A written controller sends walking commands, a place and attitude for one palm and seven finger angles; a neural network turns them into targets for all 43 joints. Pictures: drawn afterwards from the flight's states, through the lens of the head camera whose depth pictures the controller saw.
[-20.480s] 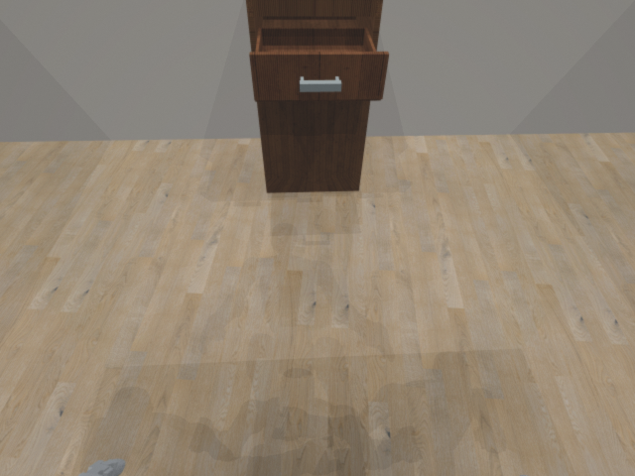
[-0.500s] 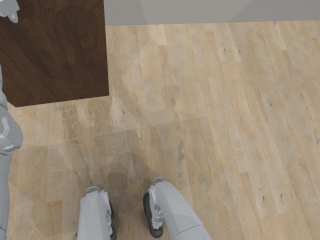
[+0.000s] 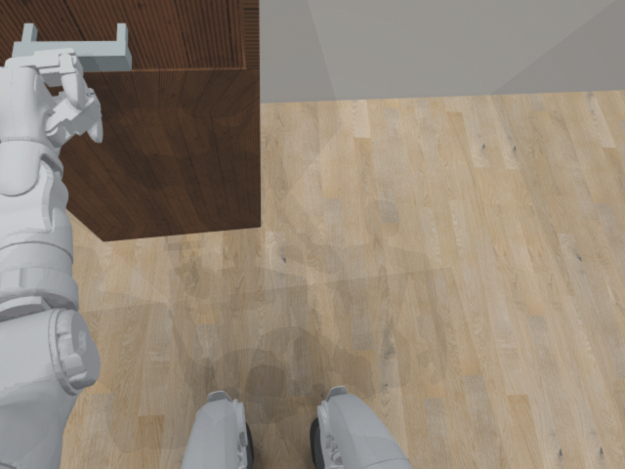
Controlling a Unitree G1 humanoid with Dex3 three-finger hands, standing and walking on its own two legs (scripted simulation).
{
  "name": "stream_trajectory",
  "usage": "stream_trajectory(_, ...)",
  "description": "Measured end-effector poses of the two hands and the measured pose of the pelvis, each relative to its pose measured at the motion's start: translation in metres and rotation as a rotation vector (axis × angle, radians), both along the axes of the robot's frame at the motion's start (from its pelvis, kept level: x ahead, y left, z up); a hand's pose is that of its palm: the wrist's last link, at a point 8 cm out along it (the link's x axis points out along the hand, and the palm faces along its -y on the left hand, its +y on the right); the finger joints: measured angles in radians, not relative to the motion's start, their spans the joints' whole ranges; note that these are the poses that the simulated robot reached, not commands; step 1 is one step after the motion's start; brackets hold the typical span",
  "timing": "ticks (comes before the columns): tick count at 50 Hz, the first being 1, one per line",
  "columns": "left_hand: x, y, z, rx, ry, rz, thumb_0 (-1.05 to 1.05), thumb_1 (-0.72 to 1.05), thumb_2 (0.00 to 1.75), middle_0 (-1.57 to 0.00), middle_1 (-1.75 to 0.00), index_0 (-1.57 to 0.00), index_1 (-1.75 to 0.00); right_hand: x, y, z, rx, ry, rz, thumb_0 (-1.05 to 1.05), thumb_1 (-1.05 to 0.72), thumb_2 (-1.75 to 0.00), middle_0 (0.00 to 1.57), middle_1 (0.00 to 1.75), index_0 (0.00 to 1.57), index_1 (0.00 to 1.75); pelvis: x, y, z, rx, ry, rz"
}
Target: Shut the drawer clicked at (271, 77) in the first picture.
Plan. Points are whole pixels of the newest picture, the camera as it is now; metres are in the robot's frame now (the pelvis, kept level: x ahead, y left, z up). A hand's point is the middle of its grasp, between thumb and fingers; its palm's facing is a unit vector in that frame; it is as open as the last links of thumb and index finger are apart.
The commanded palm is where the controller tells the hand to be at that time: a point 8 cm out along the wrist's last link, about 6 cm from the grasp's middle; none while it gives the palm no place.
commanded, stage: draw the hand back to the body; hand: left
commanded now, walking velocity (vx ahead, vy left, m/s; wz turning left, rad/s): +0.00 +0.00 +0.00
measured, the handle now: (76, 44) +0.64 +0.24 +0.04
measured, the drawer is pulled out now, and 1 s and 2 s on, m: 0.00 0.00 0.00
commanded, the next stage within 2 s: step back with the hand held close in 1.24 s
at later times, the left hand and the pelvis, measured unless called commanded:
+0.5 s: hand out of the picture +0.34 +0.22 +0.15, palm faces +0.14 -0.97 -0.21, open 3.2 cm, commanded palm +0.30 +0.27 +0.18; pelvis +0.01 +0.00 +0.08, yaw +3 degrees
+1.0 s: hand out of the picture +0.20 +0.24 +0.25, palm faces +0.43 -0.83 -0.36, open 3.2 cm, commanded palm +0.13 +0.28 +0.27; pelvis +0.01 -0.01 +0.11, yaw +4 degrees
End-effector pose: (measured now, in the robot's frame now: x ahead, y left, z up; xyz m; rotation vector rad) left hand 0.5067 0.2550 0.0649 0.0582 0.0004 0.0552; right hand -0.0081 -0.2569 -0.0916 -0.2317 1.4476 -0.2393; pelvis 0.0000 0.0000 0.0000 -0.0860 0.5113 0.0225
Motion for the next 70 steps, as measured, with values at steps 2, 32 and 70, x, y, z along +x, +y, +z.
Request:
stream_trajectory(2,-0.017,0.0,0.006,0.01,0.018,-0.016,0.01,0.9,0.9,-1.39,-1.6,-1.4,-1.6,0.014,0.002,0.007,0.02,-0.033,-0.002,0.0,-0.91,-0.9,0.2,0.3,0.2,0.3,0.006,0.001,0.011,0.007,-0.025,-0.002)
stream_trajectory(32,-0.244,0.028,0.132,0.205,0.046,0.259,0.01,0.9,0.9,-1.4,-1.6,-1.4,-1.6,0.204,0.044,0.108,0.088,-0.673,0.234,0.01,-0.9,-0.9,0.2,0.3,0.2,0.3,0.008,0.0,0.091,0.087,-0.465,0.05)
stream_trajectory(70,-0.369,0.014,0.214,0.388,-0.115,0.405,0.01,0.89,0.9,-1.4,-1.6,-1.4,-1.6,0.218,0.037,0.122,0.104,-0.766,0.316,0.01,-0.9,-0.9,0.21,0.3,0.2,0.3,0.018,-0.018,0.108,0.105,-0.586,0.066)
